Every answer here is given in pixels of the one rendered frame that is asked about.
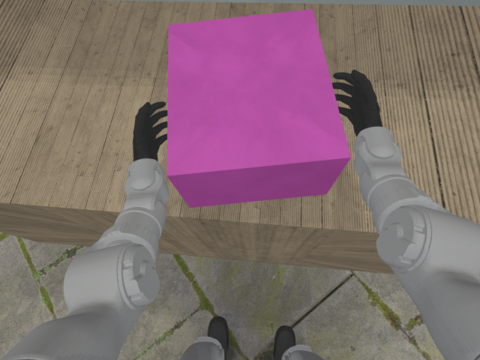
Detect robot left shin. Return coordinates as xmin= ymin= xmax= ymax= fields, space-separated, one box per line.
xmin=195 ymin=337 xmax=223 ymax=349

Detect right robot hand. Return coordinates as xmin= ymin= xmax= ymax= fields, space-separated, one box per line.
xmin=332 ymin=70 xmax=383 ymax=136

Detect pedestal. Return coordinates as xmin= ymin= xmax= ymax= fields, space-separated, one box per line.
xmin=0 ymin=0 xmax=480 ymax=275

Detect robot left upper arm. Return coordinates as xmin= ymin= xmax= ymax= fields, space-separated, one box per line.
xmin=0 ymin=242 xmax=160 ymax=360

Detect robot left forearm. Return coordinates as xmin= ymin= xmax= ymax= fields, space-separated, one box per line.
xmin=64 ymin=158 xmax=170 ymax=310

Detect left robot hand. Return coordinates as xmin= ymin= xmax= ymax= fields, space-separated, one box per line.
xmin=133 ymin=101 xmax=167 ymax=162

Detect robot right forearm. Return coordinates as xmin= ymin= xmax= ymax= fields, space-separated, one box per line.
xmin=353 ymin=127 xmax=457 ymax=234

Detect robot shin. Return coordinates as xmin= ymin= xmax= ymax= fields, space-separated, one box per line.
xmin=195 ymin=337 xmax=223 ymax=349
xmin=281 ymin=345 xmax=312 ymax=360

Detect robot right upper arm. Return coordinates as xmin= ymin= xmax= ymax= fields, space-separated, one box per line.
xmin=376 ymin=205 xmax=480 ymax=360

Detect carton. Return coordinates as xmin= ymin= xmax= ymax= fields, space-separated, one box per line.
xmin=167 ymin=9 xmax=351 ymax=208

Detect robot right shin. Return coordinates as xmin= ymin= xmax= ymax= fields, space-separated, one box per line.
xmin=281 ymin=345 xmax=312 ymax=360

